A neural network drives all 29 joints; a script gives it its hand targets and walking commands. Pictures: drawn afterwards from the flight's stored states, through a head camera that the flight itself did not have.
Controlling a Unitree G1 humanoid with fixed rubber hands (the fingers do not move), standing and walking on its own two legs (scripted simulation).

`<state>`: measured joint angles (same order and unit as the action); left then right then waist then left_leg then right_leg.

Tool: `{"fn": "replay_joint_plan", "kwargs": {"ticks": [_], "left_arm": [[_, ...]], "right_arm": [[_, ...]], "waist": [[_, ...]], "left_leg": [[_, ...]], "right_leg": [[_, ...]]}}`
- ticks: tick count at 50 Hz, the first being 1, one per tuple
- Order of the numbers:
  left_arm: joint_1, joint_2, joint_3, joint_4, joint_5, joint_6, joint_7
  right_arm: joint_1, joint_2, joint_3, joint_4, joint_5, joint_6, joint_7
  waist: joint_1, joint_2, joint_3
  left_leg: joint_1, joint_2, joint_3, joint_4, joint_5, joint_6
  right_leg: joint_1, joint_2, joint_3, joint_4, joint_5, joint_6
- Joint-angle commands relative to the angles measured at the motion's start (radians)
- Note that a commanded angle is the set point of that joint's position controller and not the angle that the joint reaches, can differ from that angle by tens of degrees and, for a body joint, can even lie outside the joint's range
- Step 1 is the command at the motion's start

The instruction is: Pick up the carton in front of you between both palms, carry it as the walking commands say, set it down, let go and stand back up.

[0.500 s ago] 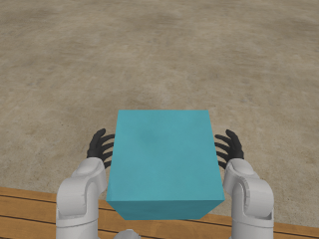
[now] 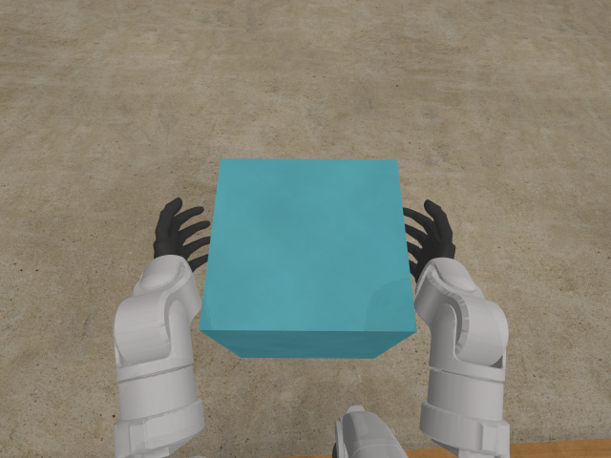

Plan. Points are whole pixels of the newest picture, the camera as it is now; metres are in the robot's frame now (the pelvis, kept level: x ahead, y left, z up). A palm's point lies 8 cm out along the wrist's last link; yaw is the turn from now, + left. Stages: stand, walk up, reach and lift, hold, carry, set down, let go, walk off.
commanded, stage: carry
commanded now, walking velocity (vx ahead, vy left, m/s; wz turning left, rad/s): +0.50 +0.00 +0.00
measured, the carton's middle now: (308, 272) +0.35 -0.02 -0.01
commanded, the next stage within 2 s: none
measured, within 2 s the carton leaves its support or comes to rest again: neither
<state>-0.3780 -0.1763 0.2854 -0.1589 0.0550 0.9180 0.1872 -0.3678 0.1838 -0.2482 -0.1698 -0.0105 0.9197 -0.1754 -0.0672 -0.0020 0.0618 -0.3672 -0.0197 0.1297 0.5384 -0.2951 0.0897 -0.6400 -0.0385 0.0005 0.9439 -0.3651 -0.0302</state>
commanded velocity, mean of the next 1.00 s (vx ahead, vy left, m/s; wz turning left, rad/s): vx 0.50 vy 0.00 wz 0.37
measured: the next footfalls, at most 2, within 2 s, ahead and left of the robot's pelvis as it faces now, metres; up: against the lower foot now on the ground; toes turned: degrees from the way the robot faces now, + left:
right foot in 0.30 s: +0.42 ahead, -0.14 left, -0.12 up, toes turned +1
left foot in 0.82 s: +0.66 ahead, +0.05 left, -0.12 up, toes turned +28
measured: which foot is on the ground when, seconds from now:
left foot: down 0.00-0.32, up 0.34-0.80, down 0.82-1.00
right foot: up 0.00-0.28, down 0.30-0.82, up 0.84-1.00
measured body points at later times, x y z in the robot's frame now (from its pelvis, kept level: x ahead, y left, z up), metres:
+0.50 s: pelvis +0.33 -0.09 -0.13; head +0.39 -0.11 +0.31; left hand +0.62 +0.13 -0.08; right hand +0.71 -0.17 -0.09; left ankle +0.25 +0.03 -0.72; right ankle +0.38 -0.14 -0.85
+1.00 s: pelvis +0.61 -0.02 -0.13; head +0.64 -0.02 +0.32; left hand +0.85 +0.25 -0.06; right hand +0.98 -0.04 -0.05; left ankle +0.62 +0.03 -0.85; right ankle +0.61 -0.17 -0.76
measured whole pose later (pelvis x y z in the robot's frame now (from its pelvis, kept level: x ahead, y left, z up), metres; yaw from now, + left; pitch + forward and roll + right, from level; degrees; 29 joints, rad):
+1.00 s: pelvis +0.61 -0.02 -0.13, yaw +25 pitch +4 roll +1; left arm -0.29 -0.14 0.24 -0.07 0.01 0.84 0.19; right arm -0.31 0.15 -0.19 -0.10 -0.01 0.87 -0.19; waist -0.05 -0.01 -0.02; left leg -0.38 -0.10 0.12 0.54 -0.24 0.13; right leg -0.57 -0.08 0.00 1.28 -0.41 0.01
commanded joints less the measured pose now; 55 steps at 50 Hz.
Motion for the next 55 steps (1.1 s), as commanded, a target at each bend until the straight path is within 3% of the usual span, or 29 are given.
{"fn": "replay_joint_plan", "kwargs": {"ticks": [1, 4, 6, 8, 11, 12, 13, 14, 15, 16, 18, 19, 21, 24, 25, 28, 30, 32, 34, 36, 39, 40, 41, 42, 44, 45, 47, 52, 55], "left_arm": [[-0.492, -0.695, -0.675, -0.143, -0.147, -0.008, -0.004], [-0.484, -0.603, -0.668, -0.093, -0.158, 0.024, -0.004], [-0.399, -0.529, -0.614, -0.031, -0.125, 0.046, 0.009], [-0.431, -0.512, -0.552, 0.014, -0.097, 0.063, 0.017], [-0.425, -0.436, -0.451, 0.099, -0.046, 0.083, 0.034], [-0.397, -0.415, -0.422, 0.129, -0.04, 0.083, 0.041], [-0.407, -0.443, -0.417, 0.141, -0.056, 0.083, 0.043], [-0.444, -0.432, -0.414, 0.141, -0.078, 0.085, 0.049], [-0.485, -0.458, -0.442, 0.155, -0.13, 0.084, 0.052], [-0.57, -0.497, -0.488, 0.067, -0.153, 0.073, 0.051], [-0.728, -0.621, -0.554, 0.042, -0.226, 0.045, 0.039], [-0.709, -0.681, -0.583, 0.019, -0.239, 0.023, 0.026], [-0.731, -0.712, -0.579, 0.024, -0.226, -0.015, 0.004], [-0.606, -0.804, -0.628, 0.009, -0.239, -0.074, -0.03], [-0.599, -0.779, -0.64, -0.018, -0.218, -0.09, -0.028], [-0.471, -0.75, -0.665, 0.025, -0.202, -0.119, -0.027], [-0.421, -0.737, -0.676, -0.004, -0.19, -0.139, -0.034], [-0.394, -0.751, -0.71, 0.041, -0.193, -0.14, -0.047], [-0.402, -0.754, -0.712, 0.02, -0.204, -0.153, -0.052], [-0.381, -0.759, -0.708, 0.032, -0.205, -0.153, -0.055], [-0.423, -0.704, -0.724, -0.048, -0.213, -0.158, -0.035], [-0.432, -0.685, -0.725, -0.05, -0.2, -0.149, -0.024], [-0.39, -0.682, -0.703, -0.041, -0.17, -0.138, -0.017], [-0.38, -0.633, -0.674, -0.02, -0.154, -0.123, -0.004], [-0.384, -0.646, -0.642, -0.044, -0.18, -0.113, 0.008], [-0.418, -0.638, -0.627, -0.035, -0.156, -0.097, 0.017], [-0.449, -0.625, -0.643, -0.033, -0.185, -0.082, 0.005], [-0.429, -0.617, -0.648, 0.006, -0.163, -0.014, 0.004], [-0.399, -0.649, -0.669, -0.063, -0.181, 0.025, 0.0]], "right_arm": [[-0.484, 0.696, 0.715, -0.126, 0.182, 0.001, 0.026], [-0.407, 0.601, 0.648, -0.008, 0.122, 0.03, -0.002], [-0.38, 0.564, 0.631, 0.037, 0.095, 0.052, -0.032], [-0.465, 0.577, 0.616, 0.039, 0.105, 0.055, -0.043], [-0.543, 0.564, 0.6, 0.101, 0.116, 0.073, -0.052], [-0.588, 0.559, 0.603, 0.1, 0.11, 0.082, -0.058], [-0.615, 0.591, 0.601, 0.096, 0.134, 0.083, -0.059], [-0.688, 0.568, 0.583, 0.065, 0.152, 0.088, -0.071], [-0.617, 0.542, 0.514, 0.142, 0.116, 0.103, -0.087], [-0.597, 0.617, 0.509, 0.124, 0.123, 0.101, -0.086], [-0.66, 0.654, 0.483, 0.148, 0.115, 0.08, -0.082], [-0.694, 0.713, 0.517, 0.123, 0.138, 0.056, -0.072], [-0.629, 0.764, 0.509, 0.184, 0.104, 0.03, -0.051], [-0.642, 0.807, 0.597, 0.056, 0.135, -0.042, -0.02], [-0.599, 0.8, 0.617, 0.063, 0.125, -0.059, -0.015], [-0.42, 0.73, 0.588, 0.118, 0.058, -0.095, -0.022], [-0.408, 0.747, 0.624, 0.075, 0.048, -0.112, -0.021], [-0.401, 0.735, 0.618, 0.075, 0.048, -0.121, -0.008], [-0.371, 0.744, 0.629, 0.076, 0.052, -0.127, 0.003], [-0.394, 0.722, 0.617, 0.04, 0.048, -0.132, -0.004], [-0.32, 0.709, 0.593, 0.068, 0.05, -0.119, -0.012], [-0.252, 0.696, 0.583, 0.094, 0.044, -0.112, -0.016], [-0.331, 0.667, 0.605, 0.049, 0.059, -0.115, -0.02], [-0.316, 0.631, 0.597, 0.059, 0.06, -0.105, -0.029], [-0.418, 0.661, 0.67, -0.045, 0.137, -0.102, -0.026], [-0.454, 0.658, 0.666, -0.032, 0.152, -0.086, -0.018], [-0.482, 0.634, 0.686, -0.037, 0.173, -0.06, -0.006], [-0.39, 0.605, 0.59, 0.036, 0.096, -0.01, -0.019], [-0.301, 0.654, 0.584, 0.008, 0.09, 0.019, -0.015]], "waist": [[0.01, 0.113, -0.55], [-0.084, 0.038, -0.363], [-0.095, 0.037, -0.35], [-0.092, 0.022, -0.309], [0.062, 0.057, -0.269], [0.173, -0.001, -0.356], [0.212, -0.147, -0.417], [0.21, -0.273, -0.463], [0.137, -0.267, -0.509], [0.081, -0.252, -0.552], [0.086, -0.124, -0.501], [0.079, -0.077, -0.468], [0.088, -0.154, -0.506], [0.074, -0.112, -0.556], [0.115, -0.132, -0.555], [0.14, -0.082, -0.524], [0.132, -0.135, -0.491], [0.136, -0.138, -0.429], [0.153, -0.13, -0.439], [0.155, -0.128, -0.422], [0.049, -0.17, -0.524], [-0.023, -0.072, -0.568], [0.028, 0.167, -0.614], [0.004, 0.173, -0.672], [-0.014, 0.031, -0.568], [0.012, -0.04, -0.488], [0.069, -0.062, -0.457], [0.036, 0.087, -0.407], [0.063, 0.124, -0.372]], "left_leg": [[0.466, 0.224, -0.158, -0.012, 0.582, 0.137], [0.702, 0.204, -0.307, 0.096, 0.495, 0.146], [0.766, 0.223, -0.375, 0.172, 0.554, 0.153], [0.482, 0.133, -0.286, 0.163, 0.32, 0.111], [0.061, 0.115, -0.203, 0.337, 0.177, 0.022], [0.006, 0.1, -0.17, 0.53, 0.193, -0.019], [-0.07, 0.025, -0.071, 0.873, 0.016, -0.056], [-0.337, -0.065, -0.095, 1.103, -0.442, -0.082], [-0.472, -0.054, -0.164, 1.204, -0.407, -0.092], [-0.437, -0.026, -0.15, 1.197, -0.272, -0.082], [-0.448, 0.042, -0.172, 1.116, -0.191, -0.074], [-0.416, 0.065, -0.187, 1.039, -0.111, -0.08], [-0.384, 0.086, -0.177, 0.979, -0.102, -0.058], [-0.487, 0.104, -0.156, 0.844, 0.009, -0.035], [-0.504, 0.1, -0.138, 0.774, 0.007, -0.042], [-0.6, 0.085, -0.119, 0.664, 0.019, -0.019], [-0.517, 0.047, -0.036, 0.497, 0.141, -0.005], [-0.477, 0.023, 0.005, 0.397, 0.229, 0.007], [-0.435, 0.011, 0.02, 0.268, 0.236, 0.025], [-0.348, -0.04, 0.099, 0.106, 0.279, 0.04], [0.078, -0.139, 0.157, 0.005, 0.226, 0.091], [0.357, -0.04, -0.045, -0.084, 0.264, 0.137], [0.682, 0.213, -0.432, 0.027, 0.599, 0.244], [0.785, 0.343, -0.808, -0.023, 0.61, 0.362], [0.693, 0.305, -0.653, -0.109, 0.409, 0.301], [0.527, 0.286, -0.563, -0.162, 0.317, 0.228], [0.337, 0.29, -0.493, -0.226, 0.194, 0.201], [0.442, 0.257, -0.235, -0.241, 0.603, 0.056], [0.452, 0.215, -0.108, -0.319, 0.513, 0.04]], "right_leg": [[0.014, -0.012, -0.049, -0.074, 0.301, -0.009], [-0.386, -0.043, -0.022, -0.171, 0.411, -0.014], [-0.435, -0.056, 0.032, -0.246, 0.431, -0.01], [-0.143, -0.018, -0.031, -0.49, 0.679, -0.013], [0.411, -0.039, -0.082, -0.494, 0.806, -0.026], [0.627, -0.066, -0.065, -0.437, 0.751, -0.016], [0.719, -0.091, -0.063, -0.502, 0.666, -0.022], [0.95, -0.196, 0.048, -0.283, 0.879, 0.004], [0.937, -0.339, 0.366, -0.346, 0.732, -0.017], [0.826, -0.397, 0.496, -0.484, 0.385, -0.066], [0.708, -0.388, 0.481, -0.539, 0.164, -0.096], [0.618, -0.334, 0.386, -0.549, 0.253, -0.022], [0.589, -0.33, 0.317, -0.545, 0.202, -0.067], [0.727, -0.32, 0.164, -0.469, 0.472, -0.12], [0.768, -0.299, 0.129, -0.481, 0.456, -0.147], [0.862, -0.318, 0.136, -0.465, 0.553, -0.168], [0.809, -0.236, -0.037, -0.453, 0.718, -0.115], [0.793, -0.224, -0.074, -0.46, 0.807, -0.059], [0.853, -0.224, -0.104, -0.434, 0.814, -0.08], [0.874, -0.186, -0.21, -0.377, 1.028, -0.04], [0.738, -0.199, -0.263, -0.057, 1.252, -0.017], [0.48, -0.176, -0.231, 0.188, 0.931, 0.022], [0.078, -0.047, -0.179, 0.376, -0.099, 0.073], [-0.118, 0.05, -0.057, 0.626, -0.265, 0.077], [-0.235, -0.028, 0.041, 0.551, -0.151, 0.055], [-0.181, -0.075, 0.054, 0.413, -0.068, 0.05], [-0.066, -0.079, 0.038, 0.288, -0.015, 0.04], [-0.119, -0.064, -0.036, 0.053, 0.185, 0.053], [-0.09, -0.068, -0.072, -0.139, 0.259, 0.06]]}}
